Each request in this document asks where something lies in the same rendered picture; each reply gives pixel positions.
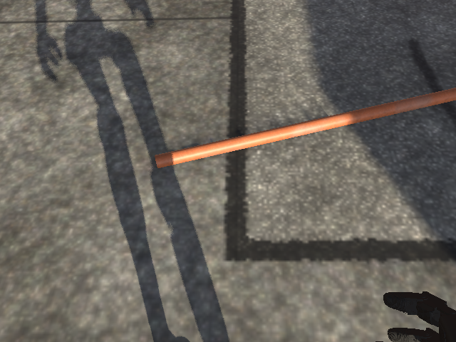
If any robot right hand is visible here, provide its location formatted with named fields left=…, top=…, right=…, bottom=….
left=376, top=291, right=456, bottom=342

